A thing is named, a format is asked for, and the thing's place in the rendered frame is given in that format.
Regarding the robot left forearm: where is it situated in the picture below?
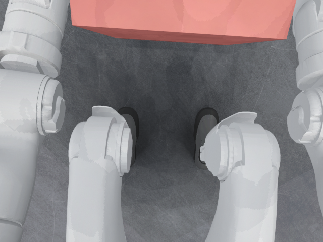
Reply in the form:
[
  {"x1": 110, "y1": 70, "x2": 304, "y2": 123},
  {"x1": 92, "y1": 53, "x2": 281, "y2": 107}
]
[{"x1": 0, "y1": 0, "x2": 70, "y2": 78}]

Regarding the left robot upper arm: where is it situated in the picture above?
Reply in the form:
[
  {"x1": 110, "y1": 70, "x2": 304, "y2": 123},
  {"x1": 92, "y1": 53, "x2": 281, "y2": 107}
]
[{"x1": 0, "y1": 69, "x2": 66, "y2": 242}]

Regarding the right robot shin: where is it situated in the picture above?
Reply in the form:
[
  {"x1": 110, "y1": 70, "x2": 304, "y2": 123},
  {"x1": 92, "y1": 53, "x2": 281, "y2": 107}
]
[{"x1": 200, "y1": 112, "x2": 281, "y2": 172}]

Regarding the robot left foot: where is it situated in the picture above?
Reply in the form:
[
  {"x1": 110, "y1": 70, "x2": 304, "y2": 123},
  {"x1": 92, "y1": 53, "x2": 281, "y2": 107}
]
[{"x1": 118, "y1": 107, "x2": 139, "y2": 167}]

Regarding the robot right forearm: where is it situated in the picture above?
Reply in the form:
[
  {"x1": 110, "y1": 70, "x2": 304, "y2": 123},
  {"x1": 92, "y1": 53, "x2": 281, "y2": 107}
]
[{"x1": 292, "y1": 0, "x2": 323, "y2": 91}]

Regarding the right robot upper arm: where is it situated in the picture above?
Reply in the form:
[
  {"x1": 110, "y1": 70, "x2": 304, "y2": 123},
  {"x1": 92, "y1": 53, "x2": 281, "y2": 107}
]
[{"x1": 287, "y1": 86, "x2": 323, "y2": 216}]

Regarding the carton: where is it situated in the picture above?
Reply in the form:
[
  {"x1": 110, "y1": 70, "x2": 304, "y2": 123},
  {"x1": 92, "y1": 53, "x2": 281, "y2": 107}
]
[{"x1": 70, "y1": 0, "x2": 296, "y2": 45}]

